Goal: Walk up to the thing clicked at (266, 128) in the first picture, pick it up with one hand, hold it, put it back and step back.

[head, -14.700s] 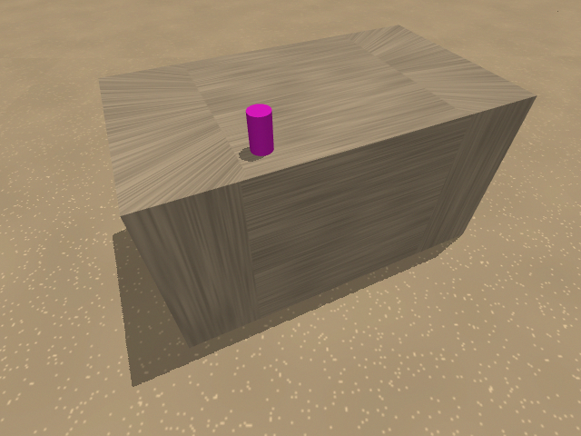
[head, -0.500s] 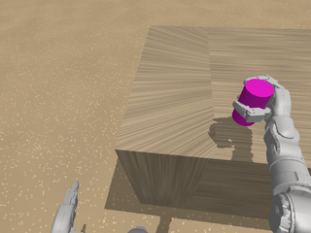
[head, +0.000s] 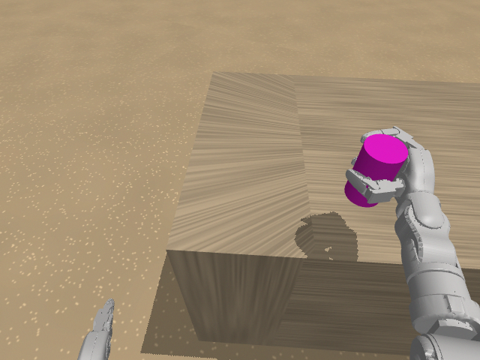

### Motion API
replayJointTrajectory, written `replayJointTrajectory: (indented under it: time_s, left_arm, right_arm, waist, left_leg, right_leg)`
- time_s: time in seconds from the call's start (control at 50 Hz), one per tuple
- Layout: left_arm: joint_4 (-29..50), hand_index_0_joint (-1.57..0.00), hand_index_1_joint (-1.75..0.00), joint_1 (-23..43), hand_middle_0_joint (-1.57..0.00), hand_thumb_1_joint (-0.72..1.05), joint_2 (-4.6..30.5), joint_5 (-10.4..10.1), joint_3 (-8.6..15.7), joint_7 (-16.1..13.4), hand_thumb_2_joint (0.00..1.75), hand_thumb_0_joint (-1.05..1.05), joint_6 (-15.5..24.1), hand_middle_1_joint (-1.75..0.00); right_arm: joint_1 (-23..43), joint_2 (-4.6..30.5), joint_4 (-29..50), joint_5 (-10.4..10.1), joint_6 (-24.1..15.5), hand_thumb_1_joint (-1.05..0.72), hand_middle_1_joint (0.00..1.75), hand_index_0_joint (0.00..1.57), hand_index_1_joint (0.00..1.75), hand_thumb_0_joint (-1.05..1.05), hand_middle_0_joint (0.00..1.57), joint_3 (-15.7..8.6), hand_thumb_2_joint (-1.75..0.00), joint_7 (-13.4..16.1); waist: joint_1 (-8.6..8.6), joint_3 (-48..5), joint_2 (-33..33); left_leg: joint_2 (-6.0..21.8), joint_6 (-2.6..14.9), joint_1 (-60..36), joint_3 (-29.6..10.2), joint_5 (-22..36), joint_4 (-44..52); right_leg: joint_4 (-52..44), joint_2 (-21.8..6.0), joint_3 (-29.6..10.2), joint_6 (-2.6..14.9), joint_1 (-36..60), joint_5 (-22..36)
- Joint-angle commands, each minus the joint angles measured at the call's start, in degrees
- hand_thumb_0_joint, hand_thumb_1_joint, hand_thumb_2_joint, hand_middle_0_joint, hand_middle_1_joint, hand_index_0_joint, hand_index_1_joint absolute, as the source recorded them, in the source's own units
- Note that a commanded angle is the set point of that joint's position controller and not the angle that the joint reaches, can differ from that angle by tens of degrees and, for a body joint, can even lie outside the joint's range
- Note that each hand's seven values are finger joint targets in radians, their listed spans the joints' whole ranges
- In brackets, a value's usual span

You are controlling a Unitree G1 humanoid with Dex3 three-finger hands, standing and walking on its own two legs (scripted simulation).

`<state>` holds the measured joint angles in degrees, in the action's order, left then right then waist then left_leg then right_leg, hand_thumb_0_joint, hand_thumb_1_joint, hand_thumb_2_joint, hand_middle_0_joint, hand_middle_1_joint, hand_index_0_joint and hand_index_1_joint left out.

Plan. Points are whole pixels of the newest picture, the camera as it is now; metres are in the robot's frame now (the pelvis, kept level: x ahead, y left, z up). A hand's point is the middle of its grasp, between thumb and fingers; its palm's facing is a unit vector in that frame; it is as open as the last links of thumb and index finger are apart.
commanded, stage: lift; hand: right
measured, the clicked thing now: (373, 172) +0.42 -0.16 +0.13
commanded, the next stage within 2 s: hold in 0.92 s
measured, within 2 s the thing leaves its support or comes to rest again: neither
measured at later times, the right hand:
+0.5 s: hand (392, 168) +0.36 -0.15 +0.20, palm faces +0.09 +1.00 -0.03, open 9.1 cm
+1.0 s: hand (412, 166) +0.34 -0.16 +0.22, palm faces +0.09 +0.99 -0.04, open 9.1 cm
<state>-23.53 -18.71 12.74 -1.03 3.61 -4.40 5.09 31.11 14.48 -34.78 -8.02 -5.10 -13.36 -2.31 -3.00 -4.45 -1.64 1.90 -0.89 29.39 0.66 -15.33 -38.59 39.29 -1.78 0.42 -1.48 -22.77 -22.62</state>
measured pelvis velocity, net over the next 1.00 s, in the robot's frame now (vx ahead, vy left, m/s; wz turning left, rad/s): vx -0.01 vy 0.01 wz -0.03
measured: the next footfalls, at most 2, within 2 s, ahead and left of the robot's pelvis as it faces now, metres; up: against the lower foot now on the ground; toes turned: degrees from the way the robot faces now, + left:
none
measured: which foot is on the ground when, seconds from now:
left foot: down 0.00-1.00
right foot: down 0.00-1.00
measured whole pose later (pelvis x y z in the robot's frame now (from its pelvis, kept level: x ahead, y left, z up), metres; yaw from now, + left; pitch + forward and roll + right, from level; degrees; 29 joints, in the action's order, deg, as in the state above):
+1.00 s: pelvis -0.01 +0.01 +0.01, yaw -2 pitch -2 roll +0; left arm -34.3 -14.4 13.2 -1.8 5.7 -3.5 9.9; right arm 19.5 14.4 0.5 -11.9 24.4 -13.7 -3.6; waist -0.5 -2.6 -3.8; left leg 2.3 -0.5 17.1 2.3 -12.8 -31.7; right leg 30.8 -1.4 -1.0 -1.9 -10.6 -18.5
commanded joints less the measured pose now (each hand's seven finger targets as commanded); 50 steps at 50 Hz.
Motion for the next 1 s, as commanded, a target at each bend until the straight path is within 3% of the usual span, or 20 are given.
replayJointTrajectory:
  time_s: [0.0,0.06,0.16,0.24,0.3,0.32,0.36,0.42,0.46,0.56,0.6,0.64,0.7,0.74,0.78,0.82,0.88,0.9,0.94,0.98]
  left_arm:
    - [8.0,-0.04,-0.04,2.7,-0.04,-0.53,8.3,-0.2,4.3,-0.9,0.04,0.0,3.0,-0.05]
    - [7.7,-0.04,-0.04,2.9,-0.04,-0.53,6.3,-0.4,2.4,-0.9,0.04,0.0,3.0,-0.05]
    - [6.7,-0.04,-0.04,3.6,-0.04,-0.53,7.7,-0.5,3.9,-0.9,0.04,0.0,3.3,-0.05]
    - [6.1,-0.04,-0.04,5.9,-0.04,-0.53,8.2,-0.5,5.0,-0.6,0.04,0.0,3.8,-0.05]
    - [4.7,-0.04,-0.04,7.0,-0.03,-0.53,5.2,-0.5,2.3,-0.3,0.04,0.0,4.0,-0.05]
    - [6.1,-0.04,-0.04,7.9,-0.03,-0.53,7.2,-0.6,4.2,-0.6,0.04,0.0,4.4,-0.05]
    - [5.8,-0.04,-0.04,7.7,-0.03,-0.53,6.5,-0.5,3.0,-0.7,0.04,0.0,4.6,-0.04]
    - [2.0,-0.04,-0.04,7.8,-0.03,-0.53,4.6,-0.6,1.5,-0.3,0.04,0.0,4.6,-0.04]
    - [2.6,-0.04,-0.04,9.1,-0.03,-0.54,7.1,-0.5,4.0,-0.5,0.04,0.0,5.0,-0.04]
    - [1.4,-0.04,-0.04,8.4,-0.03,-0.54,8.4,-0.7,5.5,-0.2,0.04,0.0,5.5,-0.04]
    - [1.9,-0.03,-0.04,10.6,-0.03,-0.55,6.3,-0.8,3.1,0.2,0.05,0.0,5.8,-0.04]
    - [0.7,-0.04,-0.04,10.8,-0.04,-0.55,6.5,-0.8,3.4,0.2,0.05,0.0,6.2,-0.04]
    - [1.2,-0.04,-0.04,10.9,-0.04,-0.54,8.3,-0.8,5.0,0.0,0.04,0.0,7.2,-0.04]
    - [-1.7,-0.04,-0.04,9.6,-0.04,-0.54,6.0,-0.8,3.1,0.4,0.04,0.0,6.8,-0.05]
    - [-1.1,-0.04,-0.05,11.9,-0.04,-0.55,8.1,-0.7,5.0,0.3,0.05,0.0,7.6,-0.05]
    - [-0.1,-0.04,-0.05,11.6,-0.04,-0.55,5.6,-0.7,2.3,0.6,0.05,0.0,7.8,-0.05]
    - [-1.8,-0.04,-0.05,10.7,-0.04,-0.54,7.5,-0.9,4.5,0.4,0.05,0.0,7.9,-0.05]
    - [-2.0,-0.04,-0.05,10.1,-0.04,-0.54,6.4,-0.8,3.2,0.7,0.05,0.0,7.8,-0.05]
    - [-0.8,-0.04,-0.05,11.2,-0.04,-0.54,9.1,-0.9,6.0,0.5,0.05,0.0,8.4,-0.05]
    - [-1.9,-0.04,-0.05,11.0,-0.04,-0.54,7.1,-1.0,4.0,1.0,0.05,0.0,8.6,-0.05]
  right_arm:
    - [25.0,12.3,21.1,-2.1,-1.9,-0.25,1.42,1.34,1.42,0.0,1.3,-2.6,-1.28,-0.4]
    - [23.2,11.3,24.2,-2.8,1.0,-0.26,1.43,1.35,1.43,0.0,1.31,-2.5,-1.29,-0.6]
    - [20.5,11.0,30.3,-3.3,5.0,-0.25,1.41,1.33,1.41,0.0,1.3,-2.2,-1.28,-0.8]
    - [21.3,11.4,35.7,-3.7,7.4,-0.25,1.41,1.33,1.41,0.0,1.3,-2.9,-1.27,-0.4]
    - [20.5,9.6,39.5,-3.8,9.0,-0.26,1.41,1.33,1.41,0.0,1.3,-1.5,-1.27,-0.2]
    - [20.0,10.8,39.8,-3.9,9.3,-0.27,1.41,1.33,1.41,0.0,1.3,-2.9,-1.27,0.0]
    - [19.8,10.9,41.8,-3.6,10.7,-0.26,1.42,1.35,1.42,0.0,1.31,-2.3,-1.28,0.1]
    - [17.3,10.3,42.2,-4.2,12.9,-0.25,1.42,1.34,1.42,0.0,1.31,-2.7,-1.28,-0.1]
    - [16.5,11.3,43.0,-4.1,14.3,-0.26,1.43,1.35,1.43,0.0,1.31,-3.8,-1.29,-0.2]
    - [15.6,10.7,44.8,-4.5,17.3,-0.27,1.44,1.35,1.44,0.0,1.32,-3.8,-1.3,-0.5]
    - [16.5,10.9,46.5,-4.6,18.1,-0.3,1.44,1.36,1.44,0.0,1.33,-3.9,-1.3,-0.6]
    - [16.0,11.0,46.5,-4.6,19.2,-0.29,1.44,1.35,1.44,0.0,1.32,-4.2,-1.3,-0.6]
    - [15.8,10.8,48.1,-4.6,20.2,-0.3,1.43,1.35,1.43,0.0,1.32,-4.0,-1.3,-0.9]
    - [15.4,11.0,48.7,-4.5,21.1,-0.28,1.43,1.35,1.43,0.0,1.31,-3.9,-1.3,-1.2]
    - [15.7,11.5,49.2,-4.8,21.7,-0.29,1.42,1.34,1.42,0.0,1.3,-4.8,-1.29,-1.1]
    - [16.2,11.2,51.0,-4.7,22.2,-0.31,1.43,1.34,1.43,0.0,1.31,-4.3,-1.3,-1.1]
    - [14.8,12.6,50.4,-4.8,23.3,-0.29,1.44,1.35,1.44,0.0,1.31,-5.5,-1.31,-1.1]
    - [14.8,12.1,51.3,-5.0,23.5,-0.29,1.44,1.35,1.44,0.0,1.32,-5.2,-1.31,-1.2]
    - [15.0,12.3,51.3,-4.8,24.3,-0.29,1.45,1.36,1.45,0.0,1.32,-5.2,-1.32,-1.3]
    - [15.5,12.0,53.3,-5.3,24.7,-0.3,1.42,1.33,1.42,0.0,1.3,-5.5,-1.29,-1.4]
  waist:
    - [0.74,-19.5,1.3]
    - [1.33,-16.0,1.9]
    - [1.56,-14.0,1.5]
    - [1.69,-14.6,1.6]
    - [2.6,-13.4,0.7]
    - [2.4,-14.7,2.1]
    - [2.55,-15.7,1.2]
    - [2.99,-11.2,0.8]
    - [2.71,-12.9,1.9]
    - [2.04,-11.4,2.3]
    - [3.11,-11.1,3.2]
    - [2.95,-9.2,2.8]
    - [2.6,-12.0,2.5]
    - [2.9,-11.4,1.1]
    - [2.9,-11.2,2.2]
    - [3.03,-10.8,1.2]
    - [3.01,-10.5,1.2]
    - [2.99,-9.6,0.9]
    - [2.45,-11.2,0.7]
    - [3.01,-9.6,0.5]
  left_leg:
    - [-1.2,0.8,-16.3,1.8,16.8,4.3]
    - [-1.0,0.5,-15.9,1.8,15.2,5.7]
    - [-0.9,0.32,-15.9,2.1,14.9,7.1]
    - [-0.6,0.06,-17.3,2.1,14.9,7.8]
    - [-0.7,0.23,-17.8,2.2,12.4,8.6]
    - [-0.8,0.13,-18.5,2.4,12.6,8.6]
    - [-0.8,0.19,-19.1,2.5,13.3,8.8]
    - [-0.5,-0.18,-18.0,2.3,9.5,10.2]
    - [-0.4,-0.34,-18.9,2.2,9.3,10.6]
    - [-0.9,-0.12,-18.1,3.0,12.8,10.4]
    - [-0.5,-0.41,-18.9,2.8,10.3,11.3]
    - [-0.4,-0.4,-17.8,2.6,6.3,12.2]
    - [-0.6,-0.28,-19.0,3.0,11.2,11.2]
    - [-0.5,-0.09,-19.0,3.0,13.3,10.9]
    - [-0.4,-0.45,-19.4,2.9,10.6,11.6]
    - [-0.4,-0.31,-19.4,2.8,7.5,12.4]
    - [-0.5,-0.25,-19.0,2.9,8.6,12.2]
    - [-0.4,-0.26,-19.0,3.0,8.9,12.1]
    - [-0.8,-0.14,-18.9,3.2,10.8,11.7]
    - [-0.8,-0.1,-18.8,3.3,8.7,12.0]
  right_leg:
    - [-6.3,1.7,0.7,1.2,5.9,19.3]
    - [-7.6,1.9,0.9,1.55,5.8,17.2]
    - [-8.9,1.8,0.7,1.63,8.0,17.4]
    - [-9.3,2.1,0.8,1.78,9.3,16.9]
    - [-10.3,2.1,0.7,1.64,9.5,15.0]
    - [-10.4,1.9,0.5,1.72,10.2,15.4]
    - [-10.6,2.0,0.5,1.7,11.0,16.1]
    - [-11.4,2.5,0.8,2.06,9.0,12.1]
    - [-11.6,2.5,0.7,2.22,9.9,12.0]
    - [-11.8,1.9,0.1,1.88,12.1,16.0]
    - [-12.0,2.3,0.3,2.21,10.8,13.3]
    - [-13.1,2.4,0.3,2.37,10.3,9.7]
    - [-12.4,2.3,0.0,2.16,12.4,14.3]
    - [-12.0,2.3,0.0,1.94,12.7,16.5]
    - [-12.5,2.5,0.0,2.21,11.8,13.6]
    - [-13.2,2.6,0.0,2.22,11.4,10.9]
    - [-13.2,2.5,-0.1,2.14,11.6,12.0]
    - [-13.0,2.6,0.0,2.1,11.3,12.3]
    - [-13.0,2.3,-0.3,1.9,12.7,14.2]
    - [-13.2,2.3,-0.4,1.88,11.7,12.5]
